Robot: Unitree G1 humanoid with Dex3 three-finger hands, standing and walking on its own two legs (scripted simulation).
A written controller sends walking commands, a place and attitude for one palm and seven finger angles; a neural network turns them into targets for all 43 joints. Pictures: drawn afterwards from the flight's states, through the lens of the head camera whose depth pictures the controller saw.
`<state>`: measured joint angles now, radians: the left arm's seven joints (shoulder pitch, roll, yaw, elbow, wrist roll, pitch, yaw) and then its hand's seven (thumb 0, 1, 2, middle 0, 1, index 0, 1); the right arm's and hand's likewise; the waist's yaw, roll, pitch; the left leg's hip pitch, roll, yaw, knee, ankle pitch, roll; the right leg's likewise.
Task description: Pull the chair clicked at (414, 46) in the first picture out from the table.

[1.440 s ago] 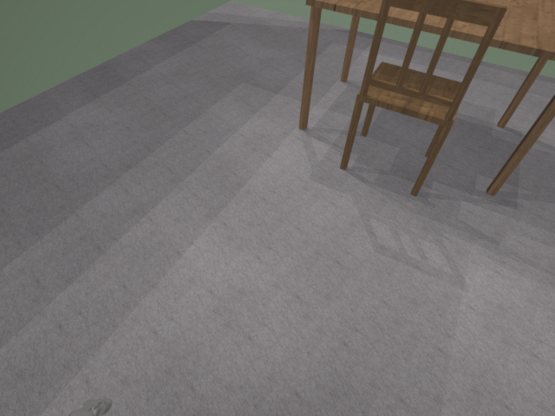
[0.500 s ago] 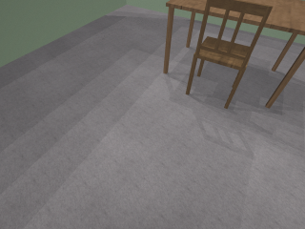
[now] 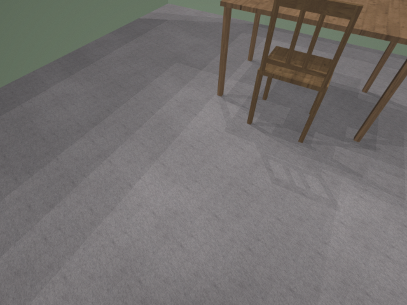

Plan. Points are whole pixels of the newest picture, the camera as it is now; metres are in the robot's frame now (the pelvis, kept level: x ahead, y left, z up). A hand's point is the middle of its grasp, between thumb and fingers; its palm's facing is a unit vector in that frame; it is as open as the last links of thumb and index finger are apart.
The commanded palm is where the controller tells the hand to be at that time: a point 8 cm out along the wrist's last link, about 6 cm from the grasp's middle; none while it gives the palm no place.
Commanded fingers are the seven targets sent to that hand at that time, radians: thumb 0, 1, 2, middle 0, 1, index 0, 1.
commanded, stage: walk to a spot facing it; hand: left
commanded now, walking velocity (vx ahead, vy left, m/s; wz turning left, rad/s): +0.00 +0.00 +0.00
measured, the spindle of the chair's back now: (294, 38) +1.44 -0.42 -0.10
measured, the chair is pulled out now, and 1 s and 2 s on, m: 0.00 0.00 0.00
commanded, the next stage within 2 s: none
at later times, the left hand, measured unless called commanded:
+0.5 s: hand out of the picture +0.11 +0.16 -0.18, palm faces -0.17 -0.96 -0.22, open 7.4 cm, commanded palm none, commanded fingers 0.00 0.90 0.90 -0.20 -0.30 -0.20 -0.30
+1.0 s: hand (157, 256) +0.28 +0.14 -0.20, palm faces -0.27 -0.95 -0.17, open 7.4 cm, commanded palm none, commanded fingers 0.00 0.90 0.90 -0.20 -0.30 -0.20 -0.30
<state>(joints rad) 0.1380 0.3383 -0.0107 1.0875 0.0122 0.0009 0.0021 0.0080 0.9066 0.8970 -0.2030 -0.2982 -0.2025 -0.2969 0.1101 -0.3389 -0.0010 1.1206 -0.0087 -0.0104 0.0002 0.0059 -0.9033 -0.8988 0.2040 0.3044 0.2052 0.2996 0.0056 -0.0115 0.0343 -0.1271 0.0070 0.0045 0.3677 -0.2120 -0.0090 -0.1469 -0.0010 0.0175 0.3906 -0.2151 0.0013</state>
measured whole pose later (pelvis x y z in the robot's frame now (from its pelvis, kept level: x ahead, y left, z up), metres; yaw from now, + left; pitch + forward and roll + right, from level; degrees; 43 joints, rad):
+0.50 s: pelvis +0.06 -0.03 -0.02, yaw -11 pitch -1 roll +1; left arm 0.30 0.21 0.03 1.00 0.02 0.02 -0.05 0.01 0.91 0.90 -0.20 -0.30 -0.20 -0.30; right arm 0.30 -0.24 -0.04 1.07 -0.02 -0.02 0.00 0.00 -0.90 -0.90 0.20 0.30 0.21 0.30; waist 0.01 0.02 0.06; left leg -0.10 0.12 0.17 0.59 -0.45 -0.05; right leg -0.34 -0.01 -0.08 0.66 -0.37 -0.02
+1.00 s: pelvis +0.26 -0.04 -0.02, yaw -23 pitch +1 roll -2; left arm 0.41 0.18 0.05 1.03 0.02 -0.05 0.01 0.01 0.91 0.90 -0.20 -0.30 -0.20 -0.30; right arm 0.07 -0.17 -0.04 0.92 -0.02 -0.05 0.02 0.01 -0.91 -0.90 0.20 0.30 0.20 0.30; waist 0.07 -0.03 0.03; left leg -0.44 0.07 0.08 0.60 -0.19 -0.01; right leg -0.04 0.05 0.11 0.48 -0.45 -0.01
